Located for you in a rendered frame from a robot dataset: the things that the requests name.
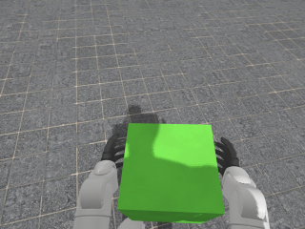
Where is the right robot forearm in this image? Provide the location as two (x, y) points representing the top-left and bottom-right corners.
(222, 166), (270, 229)

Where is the left robot forearm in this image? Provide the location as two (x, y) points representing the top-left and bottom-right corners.
(72, 160), (118, 229)

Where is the carton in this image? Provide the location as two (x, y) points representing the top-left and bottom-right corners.
(117, 123), (225, 224)

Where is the robot left hand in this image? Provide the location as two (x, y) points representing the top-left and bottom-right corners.
(100, 134), (127, 169)

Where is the left robot thigh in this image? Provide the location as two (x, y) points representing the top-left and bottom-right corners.
(117, 218), (146, 229)

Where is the robot right hand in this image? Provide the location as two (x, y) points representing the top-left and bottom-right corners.
(213, 137), (240, 177)

